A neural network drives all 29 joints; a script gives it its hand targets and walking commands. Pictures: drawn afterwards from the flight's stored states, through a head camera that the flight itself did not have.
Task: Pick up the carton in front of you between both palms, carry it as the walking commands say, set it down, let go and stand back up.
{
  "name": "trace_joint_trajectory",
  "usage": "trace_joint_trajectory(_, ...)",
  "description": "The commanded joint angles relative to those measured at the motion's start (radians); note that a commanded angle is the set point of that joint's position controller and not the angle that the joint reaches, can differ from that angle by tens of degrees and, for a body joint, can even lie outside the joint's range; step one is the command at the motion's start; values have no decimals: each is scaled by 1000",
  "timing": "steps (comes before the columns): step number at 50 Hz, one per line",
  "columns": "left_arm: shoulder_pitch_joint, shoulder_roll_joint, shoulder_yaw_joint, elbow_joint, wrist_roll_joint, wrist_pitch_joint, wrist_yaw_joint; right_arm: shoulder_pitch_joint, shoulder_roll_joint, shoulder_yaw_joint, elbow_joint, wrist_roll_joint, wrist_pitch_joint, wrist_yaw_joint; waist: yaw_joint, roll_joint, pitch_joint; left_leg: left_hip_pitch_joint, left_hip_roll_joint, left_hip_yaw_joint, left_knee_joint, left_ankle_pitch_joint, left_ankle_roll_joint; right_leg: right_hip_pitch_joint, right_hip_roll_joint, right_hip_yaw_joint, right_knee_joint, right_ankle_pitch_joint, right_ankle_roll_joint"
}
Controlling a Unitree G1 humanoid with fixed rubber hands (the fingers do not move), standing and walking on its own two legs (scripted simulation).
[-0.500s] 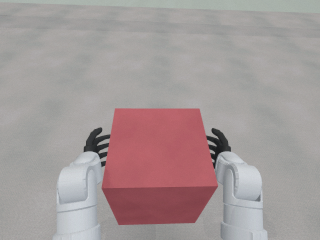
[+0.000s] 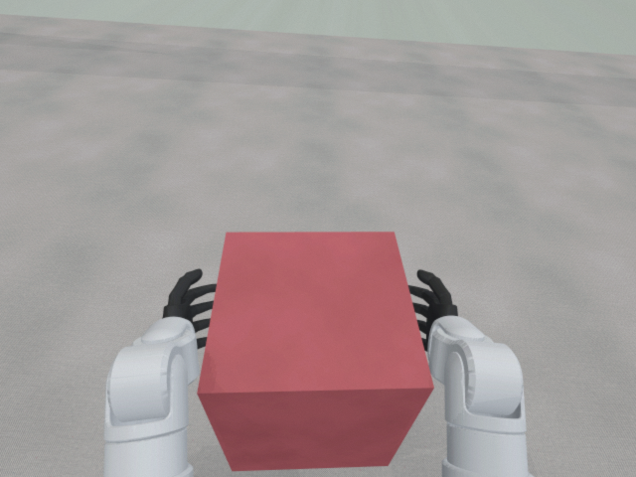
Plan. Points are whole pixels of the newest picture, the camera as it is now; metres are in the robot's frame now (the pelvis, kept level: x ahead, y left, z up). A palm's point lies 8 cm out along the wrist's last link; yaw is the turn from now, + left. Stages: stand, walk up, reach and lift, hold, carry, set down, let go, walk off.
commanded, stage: carry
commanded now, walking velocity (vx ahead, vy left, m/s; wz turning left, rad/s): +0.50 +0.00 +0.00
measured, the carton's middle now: (311, 354) +0.28 +0.00 +0.03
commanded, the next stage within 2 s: none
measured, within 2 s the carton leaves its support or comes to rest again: neither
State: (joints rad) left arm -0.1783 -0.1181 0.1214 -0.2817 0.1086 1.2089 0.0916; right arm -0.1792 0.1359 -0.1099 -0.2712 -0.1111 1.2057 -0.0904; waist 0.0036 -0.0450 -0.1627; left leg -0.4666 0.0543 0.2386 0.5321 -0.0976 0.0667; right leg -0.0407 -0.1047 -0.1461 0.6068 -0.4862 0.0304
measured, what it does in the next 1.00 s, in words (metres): walks ahead: right foot, then left foot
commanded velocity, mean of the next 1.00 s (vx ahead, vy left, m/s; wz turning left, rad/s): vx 0.50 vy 0.00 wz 0.00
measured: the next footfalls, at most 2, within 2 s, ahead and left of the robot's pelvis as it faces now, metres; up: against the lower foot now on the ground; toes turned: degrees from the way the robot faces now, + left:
right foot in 0.44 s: +0.43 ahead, -0.13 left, +0.00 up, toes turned -11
left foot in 0.96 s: +0.76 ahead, +0.09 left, +0.00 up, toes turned +12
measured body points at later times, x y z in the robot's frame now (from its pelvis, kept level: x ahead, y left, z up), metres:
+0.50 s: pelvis +0.30 -0.04 +0.00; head +0.28 -0.05 +0.45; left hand +0.58 +0.12 +0.10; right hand +0.58 -0.18 +0.09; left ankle +0.12 +0.09 -0.69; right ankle +0.40 -0.12 -0.72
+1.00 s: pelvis +0.61 +0.00 +0.00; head +0.60 +0.01 +0.45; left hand +0.90 +0.15 +0.08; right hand +0.89 -0.15 +0.09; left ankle +0.72 +0.08 -0.72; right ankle +0.41 -0.12 -0.69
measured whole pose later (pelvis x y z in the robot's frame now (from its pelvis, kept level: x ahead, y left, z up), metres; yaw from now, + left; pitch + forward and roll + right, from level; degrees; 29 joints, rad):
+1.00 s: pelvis +0.61 +0.00 +0.00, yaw +0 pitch +3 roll +1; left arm -0.19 -0.13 0.13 -0.33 0.11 1.22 0.09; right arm -0.19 0.14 -0.11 -0.32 -0.11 1.22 -0.09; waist -0.01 -0.04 -0.10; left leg -0.48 0.04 0.25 0.55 -0.13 0.08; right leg -0.02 -0.10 -0.14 0.66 -0.50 0.04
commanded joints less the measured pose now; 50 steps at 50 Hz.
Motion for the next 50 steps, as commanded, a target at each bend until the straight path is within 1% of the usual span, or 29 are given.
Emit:
trace_joint_trajectory(1,-488,-857,-725,-37,-402,26,-260,-402,843,662,19,378,9,253,-29,347,-225,723,383,-733,-310,-71,173,-673,97,65,617,-5,-12)
trace_joint_trajectory(2,-495,-897,-728,-31,-413,16,-265,-427,881,672,-14,391,3,256,-28,263,-226,681,362,-627,-280,22,161,-689,39,118,683,7,-39)
trace_joint_trajectory(3,-499,-928,-728,-40,-420,5,-267,-451,921,685,-36,403,-5,259,-25,161,-230,635,342,-546,-266,61,133,-684,3,132,682,55,-49)
trace_joint_trajectory(4,-491,-951,-730,-42,-418,-6,-267,-471,947,698,-58,411,-13,263,-17,98,-216,563,322,-464,-286,58,93,-652,-28,144,615,123,-52)
trace_joint_trajectory(5,-479,-963,-732,-49,-411,-16,-263,-482,963,707,-75,419,-22,266,-11,108,-213,502,299,-389,-312,17,63,-607,-38,137,545,175,-49)
trace_joint_trajectory(6,-465,-965,-738,-58,-400,-25,-258,-475,970,713,-82,424,-28,270,-10,136,-212,475,278,-334,-332,-3,51,-580,-27,113,494,211,-44)
trace_joint_trajectory(8,-428,-979,-745,-60,-384,-35,-248,-443,954,716,-89,428,-33,275,-11,170,-192,455,255,-270,-375,-52,55,-572,-21,82,379,254,-28)
trace_joint_trajectory(12,-400,-939,-746,-102,-372,-33,-236,-415,898,715,-128,428,-27,278,-16,180,-125,491,219,-183,-396,4,58,-587,-11,19,120,355,-7)
trace_joint_trajectory(18,-414,-846,-731,-102,-386,15,-243,-386,811,687,-100,386,10,258,-24,206,-34,509,204,-114,-350,114,39,-512,18,-44,-87,440,-29)
trace_joint_trajectory(20,-423,-827,-717,-86,-389,28,-250,-402,802,683,-86,380,21,253,-20,205,-27,507,204,-98,-282,138,23,-433,27,-66,-129,411,-43)
trace_joint_trajectory(21,-416,-823,-707,-70,-388,33,-253,-418,800,683,-82,380,26,251,-6,178,-49,469,180,-58,-179,174,6,-315,57,-106,-169,386,-50)
trace_joint_trajectory(22,-411,-818,-695,-52,-387,36,-256,-419,799,687,-77,378,31,249,2,122,-103,389,136,-14,-9,218,-20,-130,87,-125,-165,319,-57)
trace_joint_trajectory(23,-382,-808,-680,-26,-378,38,-257,-434,782,685,-77,376,36,247,24,-11,-149,239,98,-4,228,82,-60,34,-58,86,-229,240,-68)
trace_joint_trajectory(24,-406,-809,-668,2,-367,30,-262,-467,813,704,-92,389,46,245,22,-300,-229,-80,-30,-34,522,-199,-110,277,-309,538,-338,126,-205)
trace_joint_trajectory(25,-396,-848,-675,4,-386,26,-266,-480,825,708,-88,394,42,249,19,-278,-206,-204,-37,-151,658,-393,-92,272,-332,636,-400,270,-236)
trace_joint_trajectory(26,-430,-883,-682,-23,-398,19,-270,-502,867,717,-80,402,33,252,15,-199,-207,-227,20,-210,717,-374,-61,243,-311,525,-367,380,-218)
trace_joint_trajectory(27,-454,-922,-690,-37,-407,10,-274,-515,899,720,-88,407,20,254,14,-102,-212,-228,52,-223,726,-323,-49,206,-285,435,-344,444,-199)
trace_joint_trajectory(28,-471,-952,-701,-54,-413,0,-278,-511,924,726,-88,410,7,254,11,-26,-201,-203,83,-234,668,-259,-45,141,-265,350,-355,468,-169)
trace_joint_trajectory(29,-476,-969,-710,-61,-417,-9,-281,-508,939,735,-94,407,-6,251,7,-31,-203,-166,92,-228,612,-208,-48,97,-246,282,-375,447,-141)
trace_joint_trajectory(30,-470,-972,-712,-65,-420,-16,-282,-499,961,742,-89,404,-15,248,9,-55,-207,-152,83,-208,582,-166,-54,82,-227,238,-394,436,-134)
trace_joint_trajectory(33,-424,-955,-716,-88,-425,-24,-287,-435,962,746,-97,382,-34,234,10,-84,-185,-188,72,-164,462,-95,-76,104,-200,156,-428,456,-144)
trace_joint_trajectory(37,-407,-902,-713,-129,-425,-19,-286,-422,923,745,-141,376,-29,223,11,-83,-121,-224,61,-114,255,-13,-93,143,-167,80,-438,540,-156)
trace_joint_trajectory(42,-373,-836,-692,-107,-394,12,-271,-411,849,731,-144,382,13,228,15,-102,-28,-172,25,-51,44,63,-64,156,-150,15,-424,650,-146)
trace_joint_trajectory(44,-377,-826,-689,-92,-383,23,-266,-421,833,723,-136,388,27,235,14,-111,1,-119,17,-39,-13,79,-44,160,-151,-2,-401,707,-131)
trace_joint_trajectory(46,-392,-825,-694,-84,-381,29,-263,-432,828,712,-121,392,35,242,8,-119,-23,21,-13,-7,-47,48,-27,150,-143,-35,-294,849,-107)
trace_joint_trajectory(47,-407,-824,-697,-84,-383,32,-262,-423,832,703,-103,389,36,245,-11,-95,-69,182,-56,40,-95,29,-25,103,-112,-87,-150,890,-82)
trace_joint_trajectory(48,-416,-821,-701,-83,-382,34,-262,-411,828,690,-82,384,36,249,-25,-30,-140,403,-44,19,-93,-39,-23,-20,-72,-104,39,798,-58)
trace_joint_trajectory(49,-436,-830,-710,-87,-387,39,-260,-407,814,676,-60,374,34,254,-26,173,-233,644,225,-377,-140,-130,58,-275,-8,-71,328,509,-14)
trace_joint_trajectory(50,-450,-841,-716,-94,-391,37,-262,-408,844,679,-33,382,24,259,-27,374,-264,784,387,-745,-286,-127,166,-564,130,-7,561,29,7)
